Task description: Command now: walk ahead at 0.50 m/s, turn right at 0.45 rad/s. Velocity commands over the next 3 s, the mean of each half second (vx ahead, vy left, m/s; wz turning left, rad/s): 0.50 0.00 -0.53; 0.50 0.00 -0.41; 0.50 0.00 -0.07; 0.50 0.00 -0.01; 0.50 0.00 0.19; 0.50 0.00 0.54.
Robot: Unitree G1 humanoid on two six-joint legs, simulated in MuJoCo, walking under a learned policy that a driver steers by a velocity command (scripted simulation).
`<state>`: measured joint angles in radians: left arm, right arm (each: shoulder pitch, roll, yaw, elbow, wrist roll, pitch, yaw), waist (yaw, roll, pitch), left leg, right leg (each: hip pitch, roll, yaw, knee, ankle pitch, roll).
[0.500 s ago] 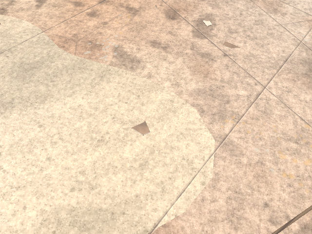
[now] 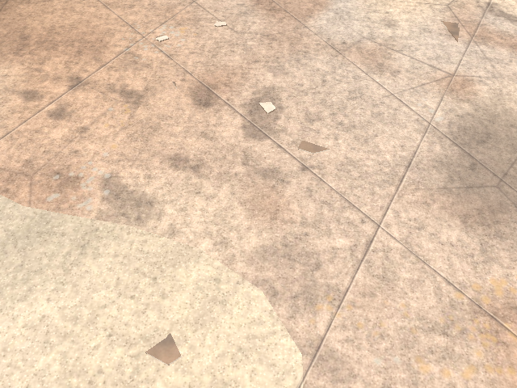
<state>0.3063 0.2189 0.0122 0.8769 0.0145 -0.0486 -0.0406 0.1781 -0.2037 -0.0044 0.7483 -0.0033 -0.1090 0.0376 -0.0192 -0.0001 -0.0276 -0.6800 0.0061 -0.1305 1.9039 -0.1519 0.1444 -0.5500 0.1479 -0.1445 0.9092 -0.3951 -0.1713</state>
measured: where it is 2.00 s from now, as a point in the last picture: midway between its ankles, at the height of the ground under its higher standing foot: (372, 225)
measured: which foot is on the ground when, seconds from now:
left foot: up 0.00-0.40, down 0.42-1.00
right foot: down 0.00-0.42, up 0.44-0.98, down 1.00-1.00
